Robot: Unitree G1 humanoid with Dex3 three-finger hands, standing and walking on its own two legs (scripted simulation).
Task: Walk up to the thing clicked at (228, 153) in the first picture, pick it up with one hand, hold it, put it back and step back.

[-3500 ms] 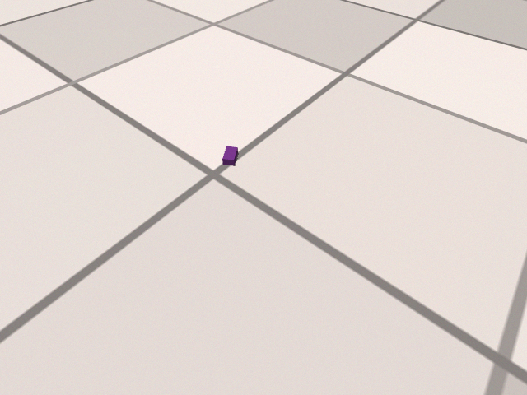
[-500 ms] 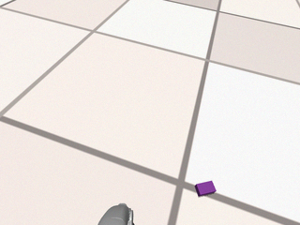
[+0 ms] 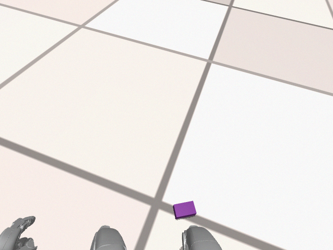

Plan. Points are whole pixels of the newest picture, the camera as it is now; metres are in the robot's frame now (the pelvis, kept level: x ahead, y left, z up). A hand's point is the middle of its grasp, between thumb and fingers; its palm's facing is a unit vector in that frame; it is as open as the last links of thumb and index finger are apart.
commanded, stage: walk up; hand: left
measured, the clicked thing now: (184, 209) +0.37 -0.17 -0.68
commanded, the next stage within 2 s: none
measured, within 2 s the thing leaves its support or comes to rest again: neither
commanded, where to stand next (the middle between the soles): +0.03 -0.46 m, yaw +8 degrees
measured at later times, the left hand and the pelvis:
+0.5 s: hand out of the picture +0.08 +0.08 -0.11, palm faces -0.04 -0.95 -0.31, open 7.4 cm; pelvis +0.00 -0.19 +0.04, yaw +4 degrees
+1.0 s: hand out of the picture +0.00 -0.15 -0.11, palm faces +0.05 -0.94 -0.35, open 7.4 cm; pelvis -0.03 -0.43 +0.04, yaw +6 degrees
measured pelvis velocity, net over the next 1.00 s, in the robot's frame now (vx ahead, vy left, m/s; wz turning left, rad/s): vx -0.03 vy -0.43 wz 0.11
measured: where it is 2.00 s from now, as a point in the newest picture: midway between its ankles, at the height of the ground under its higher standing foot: outside the picture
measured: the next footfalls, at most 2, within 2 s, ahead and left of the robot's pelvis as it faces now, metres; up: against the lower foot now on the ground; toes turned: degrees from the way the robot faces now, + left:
left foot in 0.34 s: +0.09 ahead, -0.04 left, +0.00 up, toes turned +7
right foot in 0.70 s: +0.07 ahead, -0.52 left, +0.00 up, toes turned +5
